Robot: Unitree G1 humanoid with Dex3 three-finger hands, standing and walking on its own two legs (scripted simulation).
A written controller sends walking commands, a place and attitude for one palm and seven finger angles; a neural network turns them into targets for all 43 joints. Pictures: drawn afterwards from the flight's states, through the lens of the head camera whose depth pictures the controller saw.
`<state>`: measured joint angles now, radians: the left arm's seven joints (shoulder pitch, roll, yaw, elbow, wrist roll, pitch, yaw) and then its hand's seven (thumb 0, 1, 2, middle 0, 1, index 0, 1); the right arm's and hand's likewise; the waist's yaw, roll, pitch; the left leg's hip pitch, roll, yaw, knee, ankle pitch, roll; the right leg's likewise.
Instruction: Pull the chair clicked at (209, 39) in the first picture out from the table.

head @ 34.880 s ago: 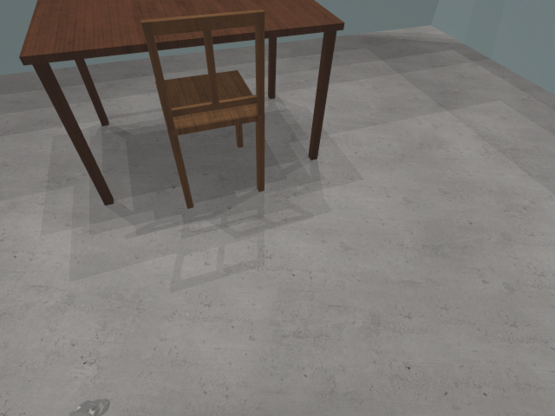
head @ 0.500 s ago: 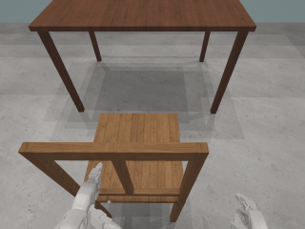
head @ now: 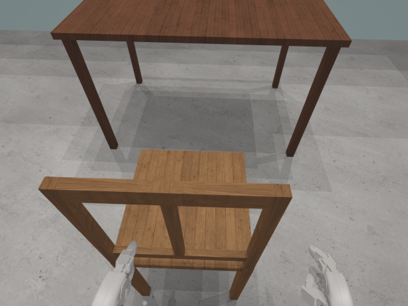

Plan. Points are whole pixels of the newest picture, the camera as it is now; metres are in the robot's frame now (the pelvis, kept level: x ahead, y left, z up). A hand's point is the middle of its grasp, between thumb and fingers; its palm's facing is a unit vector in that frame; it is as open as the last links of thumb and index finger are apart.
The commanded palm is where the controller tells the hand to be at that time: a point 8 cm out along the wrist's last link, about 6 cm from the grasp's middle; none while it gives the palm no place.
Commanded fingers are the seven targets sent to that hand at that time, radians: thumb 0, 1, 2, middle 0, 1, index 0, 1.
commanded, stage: draw the hand back to the body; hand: left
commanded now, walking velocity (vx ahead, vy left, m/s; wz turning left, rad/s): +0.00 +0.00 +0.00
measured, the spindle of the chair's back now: (174, 230) +0.29 +0.07 -0.04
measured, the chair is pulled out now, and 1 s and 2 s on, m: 0.65 0.65 0.65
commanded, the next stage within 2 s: step back with the hand held close in 1.66 s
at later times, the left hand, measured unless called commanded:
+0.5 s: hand (113, 287) +0.16 +0.15 +0.06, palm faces -0.05 -1.00 -0.08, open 17.5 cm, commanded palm +0.13 +0.21 +0.09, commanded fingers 0.00 -0.48 0.23 -0.01 -0.01 -0.01 -0.01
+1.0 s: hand (29, 242) +0.19 +0.23 +0.16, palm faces +0.36 -0.83 -0.43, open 13.4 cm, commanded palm +0.15 +0.27 +0.18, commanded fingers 0.00 0.43 0.67 -0.14 -0.20 -0.14 -0.20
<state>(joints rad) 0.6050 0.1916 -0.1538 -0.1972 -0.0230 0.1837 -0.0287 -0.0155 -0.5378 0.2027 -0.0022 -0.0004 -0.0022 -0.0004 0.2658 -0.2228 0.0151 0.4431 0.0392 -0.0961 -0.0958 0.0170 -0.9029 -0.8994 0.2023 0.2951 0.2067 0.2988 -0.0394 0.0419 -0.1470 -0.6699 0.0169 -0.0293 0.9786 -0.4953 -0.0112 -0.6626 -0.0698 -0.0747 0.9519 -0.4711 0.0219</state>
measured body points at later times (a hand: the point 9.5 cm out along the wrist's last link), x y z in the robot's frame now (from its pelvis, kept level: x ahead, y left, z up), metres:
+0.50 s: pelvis -0.01 +0.00 -0.02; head +0.03 -0.01 +0.43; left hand +0.16 +0.20 +0.06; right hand +0.18 -0.22 -0.10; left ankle -0.01 +0.13 -0.68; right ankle +0.00 -0.13 -0.68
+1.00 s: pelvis +0.02 +0.00 +0.04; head +0.00 -0.02 +0.49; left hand +0.16 +0.27 +0.18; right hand +0.20 -0.22 -0.04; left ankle -0.01 +0.13 -0.68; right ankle +0.00 -0.13 -0.68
